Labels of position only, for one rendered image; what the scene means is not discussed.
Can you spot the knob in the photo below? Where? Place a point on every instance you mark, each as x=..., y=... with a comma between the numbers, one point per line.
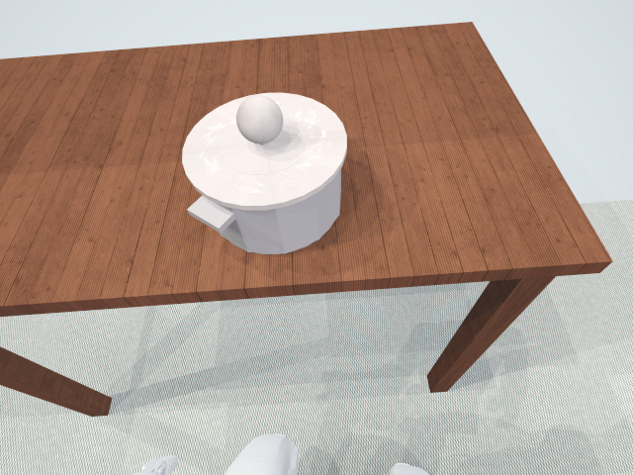
x=259, y=119

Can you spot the robot left thigh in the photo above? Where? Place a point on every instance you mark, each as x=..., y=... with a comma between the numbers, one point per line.
x=267, y=454

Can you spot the pot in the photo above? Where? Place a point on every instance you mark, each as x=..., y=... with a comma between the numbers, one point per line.
x=274, y=231

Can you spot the robot left hand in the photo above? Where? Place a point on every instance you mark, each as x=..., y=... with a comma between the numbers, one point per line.
x=163, y=466

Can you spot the lid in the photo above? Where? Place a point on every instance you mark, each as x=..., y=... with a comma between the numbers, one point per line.
x=230, y=170

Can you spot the table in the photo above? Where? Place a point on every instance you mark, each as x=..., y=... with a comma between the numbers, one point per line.
x=445, y=181

